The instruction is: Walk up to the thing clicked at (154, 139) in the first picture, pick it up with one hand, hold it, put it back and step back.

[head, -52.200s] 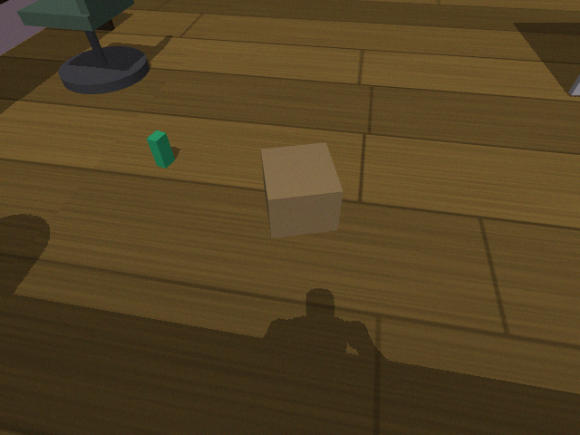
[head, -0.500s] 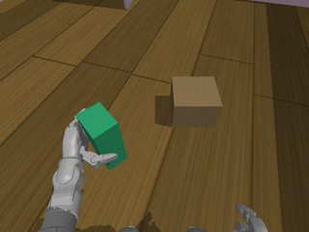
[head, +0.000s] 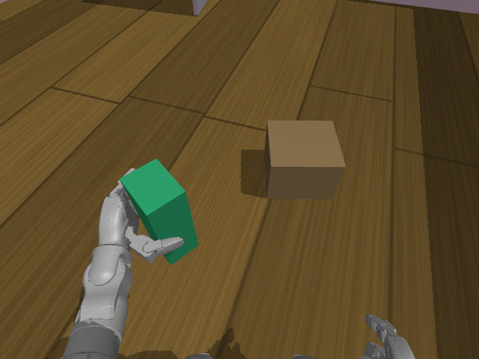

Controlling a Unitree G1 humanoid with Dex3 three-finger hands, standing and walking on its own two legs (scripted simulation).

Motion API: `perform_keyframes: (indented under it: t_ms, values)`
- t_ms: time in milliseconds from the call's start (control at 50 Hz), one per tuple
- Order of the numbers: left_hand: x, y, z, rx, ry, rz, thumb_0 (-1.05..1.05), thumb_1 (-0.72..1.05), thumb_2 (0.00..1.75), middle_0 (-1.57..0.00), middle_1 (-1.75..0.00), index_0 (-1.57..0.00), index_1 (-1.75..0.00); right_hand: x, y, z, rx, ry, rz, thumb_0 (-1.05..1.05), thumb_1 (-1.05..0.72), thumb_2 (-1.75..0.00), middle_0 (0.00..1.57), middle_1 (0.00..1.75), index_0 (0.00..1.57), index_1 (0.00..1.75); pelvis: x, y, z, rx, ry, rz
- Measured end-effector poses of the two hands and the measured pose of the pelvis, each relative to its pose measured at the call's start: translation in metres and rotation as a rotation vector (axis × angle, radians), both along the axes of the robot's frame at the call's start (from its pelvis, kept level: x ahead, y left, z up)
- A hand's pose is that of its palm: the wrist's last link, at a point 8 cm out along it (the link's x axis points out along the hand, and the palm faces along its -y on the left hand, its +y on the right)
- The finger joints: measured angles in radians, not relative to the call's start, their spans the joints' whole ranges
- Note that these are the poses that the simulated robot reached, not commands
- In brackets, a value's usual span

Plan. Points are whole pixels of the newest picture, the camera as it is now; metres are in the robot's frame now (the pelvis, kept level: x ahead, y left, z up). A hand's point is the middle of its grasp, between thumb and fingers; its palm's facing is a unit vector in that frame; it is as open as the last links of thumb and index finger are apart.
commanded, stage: hold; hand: left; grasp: from the side
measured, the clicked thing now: (164, 216) +0.33 +0.15 +0.05
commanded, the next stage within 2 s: crouch in 1.24 s
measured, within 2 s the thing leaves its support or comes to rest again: neither
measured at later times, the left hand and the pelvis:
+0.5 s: hand (157, 214) +0.33 +0.16 +0.05, palm faces +0.05 -1.00 +0.01, open 12.5 cm; pelvis +0.00 +0.00 +0.00, yaw +0 degrees
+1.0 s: hand (159, 215) +0.33 +0.16 +0.05, palm faces +0.05 -1.00 +0.01, open 12.4 cm; pelvis +0.00 +0.00 +0.00, yaw +0 degrees
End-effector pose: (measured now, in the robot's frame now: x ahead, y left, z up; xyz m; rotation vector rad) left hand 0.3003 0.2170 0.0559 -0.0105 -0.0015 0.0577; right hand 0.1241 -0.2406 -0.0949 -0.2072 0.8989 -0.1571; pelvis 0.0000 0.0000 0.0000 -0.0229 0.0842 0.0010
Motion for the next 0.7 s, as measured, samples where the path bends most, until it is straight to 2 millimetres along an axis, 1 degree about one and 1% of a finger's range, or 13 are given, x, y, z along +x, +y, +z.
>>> perform_keyframes:
  t_ms: [140, 400, 700]
  values:
    - [0.0033, 0.0021, -0.0022, -0.001, 0.002, -0.001, -0.02, -0.61, 0.96, -0.53, -0.97, -0.55, -0.97, -0.0004, 0.0006, -0.0014, 0.001, 0.008, 0.0, 0.01, -0.92, -0.9, 0.2, 0.3, 0.2, 0.3, 0.0006, 0.0014, -0.0009, -0.001, 0.004, -0.001]
    - [0.0029, 0.0008, -0.0012, 0.005, -0.003, -0.003, -0.02, -0.61, 0.96, -0.53, -0.97, -0.55, -0.97, -0.002, 0.0016, -0.0038, 0.012, 0.019, -0.003, 0.01, -0.92, -0.9, 0.2, 0.3, 0.2, 0.3, 0.0022, 0.002, -0.0011, 0.0, 0.006, -0.002]
    - [0.0036, -0.0036, -0.0016, 0.008, 0.0, -0.004, -0.02, -0.61, 0.98, -0.53, -0.98, -0.54, -0.98, -0.0006, -0.0056, -0.0023, 0.002, 0.019, -0.003, 0.01, -0.92, -0.9, 0.2, 0.3, 0.2, 0.3, 0.0023, -0.0035, -0.0007, 0.002, 0.006, 0.001]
